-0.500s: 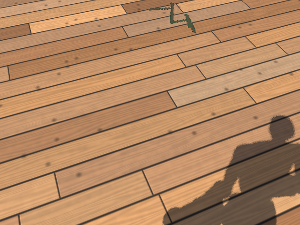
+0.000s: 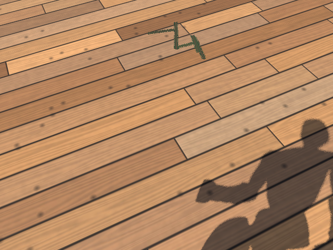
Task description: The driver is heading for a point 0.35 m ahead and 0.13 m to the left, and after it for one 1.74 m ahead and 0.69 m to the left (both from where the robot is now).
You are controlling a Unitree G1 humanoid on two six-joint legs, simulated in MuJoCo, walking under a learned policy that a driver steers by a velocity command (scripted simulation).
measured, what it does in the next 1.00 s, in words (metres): walks ahead, turning left: left foot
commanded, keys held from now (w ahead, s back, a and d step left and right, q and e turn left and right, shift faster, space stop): w+q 0.32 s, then q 0.64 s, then no key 0.04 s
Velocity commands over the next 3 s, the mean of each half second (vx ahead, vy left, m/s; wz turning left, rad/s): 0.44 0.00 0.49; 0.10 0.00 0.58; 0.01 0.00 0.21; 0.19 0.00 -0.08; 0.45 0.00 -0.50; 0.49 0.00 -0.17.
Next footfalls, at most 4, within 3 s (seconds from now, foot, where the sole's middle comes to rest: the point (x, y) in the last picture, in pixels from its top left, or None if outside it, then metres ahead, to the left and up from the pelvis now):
0.46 left None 0.35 0.14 -0.77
1.06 right None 0.43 -0.02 -0.77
1.44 left None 0.26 0.12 -0.77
2.40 left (98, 200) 0.70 0.31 -0.77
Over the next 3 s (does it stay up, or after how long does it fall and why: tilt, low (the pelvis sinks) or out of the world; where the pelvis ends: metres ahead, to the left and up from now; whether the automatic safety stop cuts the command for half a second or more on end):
stays up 0.89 0.21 0.00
